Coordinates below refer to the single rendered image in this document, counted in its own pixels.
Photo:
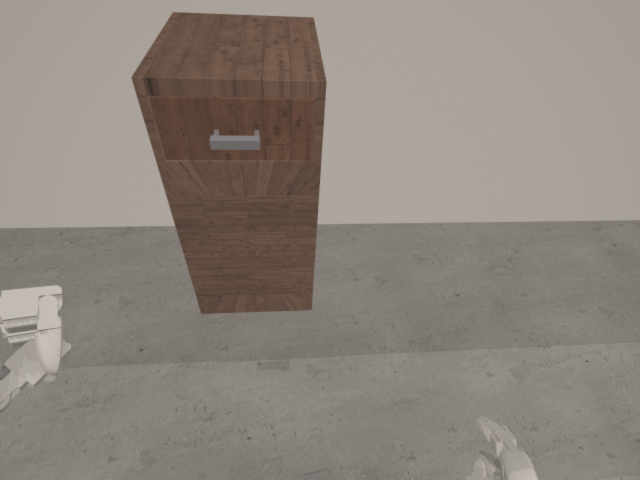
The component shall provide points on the cabinet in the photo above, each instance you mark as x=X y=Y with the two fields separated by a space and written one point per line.
x=247 y=228

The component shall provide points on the left robot hand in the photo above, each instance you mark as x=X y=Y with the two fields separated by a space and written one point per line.
x=29 y=317

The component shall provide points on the handle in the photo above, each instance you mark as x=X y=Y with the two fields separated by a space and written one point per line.
x=224 y=142

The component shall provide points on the drawer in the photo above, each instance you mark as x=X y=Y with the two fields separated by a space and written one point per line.
x=185 y=124

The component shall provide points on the right robot hand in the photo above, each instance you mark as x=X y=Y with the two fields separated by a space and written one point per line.
x=513 y=464

